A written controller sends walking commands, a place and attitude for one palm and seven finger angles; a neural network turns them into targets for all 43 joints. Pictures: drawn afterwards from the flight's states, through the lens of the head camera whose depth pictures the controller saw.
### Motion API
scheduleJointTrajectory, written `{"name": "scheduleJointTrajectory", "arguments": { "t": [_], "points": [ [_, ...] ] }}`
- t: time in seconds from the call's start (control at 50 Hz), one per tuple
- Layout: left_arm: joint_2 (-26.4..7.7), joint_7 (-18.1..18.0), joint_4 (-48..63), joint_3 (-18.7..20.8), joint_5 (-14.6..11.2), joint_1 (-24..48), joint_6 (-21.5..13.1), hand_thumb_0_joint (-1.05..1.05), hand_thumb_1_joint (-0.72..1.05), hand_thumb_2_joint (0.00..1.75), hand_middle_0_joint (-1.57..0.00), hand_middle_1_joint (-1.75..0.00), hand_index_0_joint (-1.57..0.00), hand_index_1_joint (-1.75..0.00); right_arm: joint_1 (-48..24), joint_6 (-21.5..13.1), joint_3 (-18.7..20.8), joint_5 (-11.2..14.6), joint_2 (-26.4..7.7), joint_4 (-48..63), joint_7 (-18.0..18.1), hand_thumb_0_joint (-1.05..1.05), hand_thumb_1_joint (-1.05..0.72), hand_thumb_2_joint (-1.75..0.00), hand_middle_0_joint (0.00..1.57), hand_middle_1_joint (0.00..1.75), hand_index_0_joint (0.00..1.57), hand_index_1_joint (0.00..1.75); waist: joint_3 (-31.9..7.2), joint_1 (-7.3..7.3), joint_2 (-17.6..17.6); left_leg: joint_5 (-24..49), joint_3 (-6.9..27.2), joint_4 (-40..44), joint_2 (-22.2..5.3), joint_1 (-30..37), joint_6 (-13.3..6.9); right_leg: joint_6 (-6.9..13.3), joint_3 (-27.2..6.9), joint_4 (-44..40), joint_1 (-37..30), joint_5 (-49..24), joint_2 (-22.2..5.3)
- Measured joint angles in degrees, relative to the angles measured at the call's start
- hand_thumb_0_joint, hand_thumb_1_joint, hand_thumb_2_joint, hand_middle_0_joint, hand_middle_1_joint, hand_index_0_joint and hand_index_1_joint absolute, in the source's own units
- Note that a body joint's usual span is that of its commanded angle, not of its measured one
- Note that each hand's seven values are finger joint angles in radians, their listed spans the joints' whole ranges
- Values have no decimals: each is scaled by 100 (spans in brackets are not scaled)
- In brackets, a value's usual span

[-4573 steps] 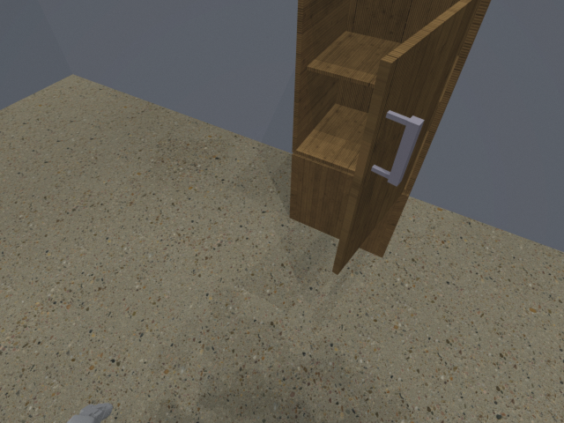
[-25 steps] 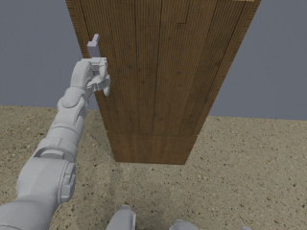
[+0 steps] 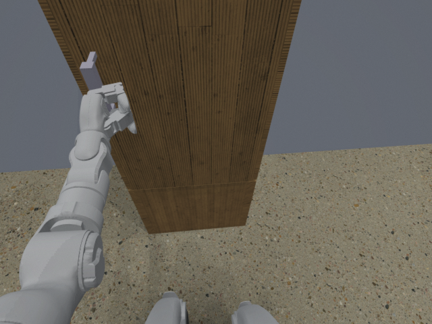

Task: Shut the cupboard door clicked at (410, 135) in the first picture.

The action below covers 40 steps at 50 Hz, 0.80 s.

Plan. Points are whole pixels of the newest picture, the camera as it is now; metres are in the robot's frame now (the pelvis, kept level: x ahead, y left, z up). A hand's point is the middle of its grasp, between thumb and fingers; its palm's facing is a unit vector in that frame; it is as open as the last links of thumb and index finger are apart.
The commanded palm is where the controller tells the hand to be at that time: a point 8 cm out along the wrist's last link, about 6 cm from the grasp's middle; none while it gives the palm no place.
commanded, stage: pull the fist back off the door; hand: left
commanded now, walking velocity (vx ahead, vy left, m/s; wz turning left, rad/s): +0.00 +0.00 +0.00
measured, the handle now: (101, 90) +0.55 +0.19 +0.14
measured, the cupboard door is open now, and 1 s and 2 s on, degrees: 0 0 0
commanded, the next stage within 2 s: draw the hand back to the body in 0.30 s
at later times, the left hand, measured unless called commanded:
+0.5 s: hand (117, 131) +0.43 +0.15 +0.14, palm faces +0.01 -1.00 -0.02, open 3.1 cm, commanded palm +0.39 +0.20 +0.15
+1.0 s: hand (71, 151) +0.36 +0.19 +0.18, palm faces +0.11 -0.98 -0.18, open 3.1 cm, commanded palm +0.32 +0.24 +0.19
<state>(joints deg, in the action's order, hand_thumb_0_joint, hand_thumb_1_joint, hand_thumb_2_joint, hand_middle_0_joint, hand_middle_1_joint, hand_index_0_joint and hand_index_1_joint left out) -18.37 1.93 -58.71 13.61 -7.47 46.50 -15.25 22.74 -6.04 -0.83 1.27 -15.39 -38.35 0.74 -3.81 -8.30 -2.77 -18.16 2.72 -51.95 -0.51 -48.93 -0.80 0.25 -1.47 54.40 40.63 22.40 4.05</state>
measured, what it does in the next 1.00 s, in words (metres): shifts its weight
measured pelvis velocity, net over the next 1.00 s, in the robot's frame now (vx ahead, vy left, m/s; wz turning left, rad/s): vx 0.11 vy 0.00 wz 0.03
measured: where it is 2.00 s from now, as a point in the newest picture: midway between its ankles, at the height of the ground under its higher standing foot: outside the picture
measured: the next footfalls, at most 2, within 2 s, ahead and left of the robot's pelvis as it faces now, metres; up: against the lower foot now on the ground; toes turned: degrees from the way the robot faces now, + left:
none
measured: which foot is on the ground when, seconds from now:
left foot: down 0.00-1.00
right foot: down 0.00-1.00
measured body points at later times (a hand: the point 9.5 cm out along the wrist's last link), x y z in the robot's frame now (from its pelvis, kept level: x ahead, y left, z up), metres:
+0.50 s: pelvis +0.08 +0.00 +0.03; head +0.09 +0.00 +0.48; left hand +0.43 +0.20 +0.14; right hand +0.25 -0.23 -0.05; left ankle +0.15 +0.12 -0.68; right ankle +0.05 -0.12 -0.68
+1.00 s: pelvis +0.11 +0.00 +0.04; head +0.09 -0.03 +0.49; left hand +0.34 +0.24 +0.19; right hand +0.32 -0.22 -0.03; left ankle +0.15 +0.12 -0.68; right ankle +0.05 -0.11 -0.68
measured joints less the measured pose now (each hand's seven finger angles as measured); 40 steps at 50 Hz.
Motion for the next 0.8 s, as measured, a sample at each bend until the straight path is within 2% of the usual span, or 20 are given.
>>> {"name": "scheduleJointTrajectory", "arguments": {
  "t": [0.16, 0.26, 0.44, 0.52, 0.62, 0.7, 0.8],
  "points": [
    [286, 90, 993, -298, -212, -906, 150, 2, 90, 90, -130, -150, -130, -150, -115, 32, 55, 107, 21, -33, 114, 1, -90, -90, 20, 30, 20, 30, 7, 250, -28, 127, 42, 138, -6, 409, 30, 26, 45, -182, -460, 94, -1],
    [483, 98, 1915, -629, -289, -1667, 229, 2, 90, 90, -130, -150, -130, -150, -309, -11, 66, 161, 32, 142, 131, 1, -91, -90, 20, 30, 20, 30, -40, 414, -64, 348, 64, 291, -9, 765, 71, 36, 59, -358, -856, 187, -2],
    [687, 55, 3096, -921, -297, -2647, 508, 2, 90, 90, -131, -150, -130, -150, -839, -57, -47, 159, 129, 456, 148, 1, -91, -90, 20, 30, 20, 30, -22, 651, 5, 258, 37, 504, 38, 1310, 105, 38, 34, -707, -1479, 356, -67],
    [690, 203, 3929, -918, -346, -3266, 624, 2, 90, 90, -131, -150, -130, -150, -942, -57, -75, 161, 190, 619, 106, 1, -91, -90, 20, 30, 20, 30, -52, 768, 37, 155, -32, 643, 52, 1547, 89, 40, -36, -899, -1721, 405, -99],
    [624, 440, 5090, -881, -456, -4225, 1010, 2, 90, 90, -130, -150, -130, -150, -979, 15, -109, 194, 219, 803, 70, 1, -90, -90, 20, 30, 20, 30, -92, 891, 20, 54, -81, 836, 85, 1888, 72, 35, -81, -1163, -2085, 449, -151],
    [557, 580, 5957, -783, -575, -4952, 1344, 2, 90, 90, -130, -150, -130, -150, -1017, 67, -132, 205, 221, 877, 82, 1, -90, -90, 20, 30, 20, 30, -112, 962, 5, 9, -75, 956, 107, 2105, 70, 33, -49, -1312, -2314, 448, -185],
    [450, 746, 6672, -640, -697, -5541, 1563, 2, 90, 90, -131, -150, -130, -150, -1064, 85, -145, 217, 198, 905, 138, 1, -90, -90, 20, 30, 20, 30, -123, 1032, -6, -16, -35, 1027, 131, 2269, 81, 49, 47, -1443, -2522, 465, -224]
  ]
}}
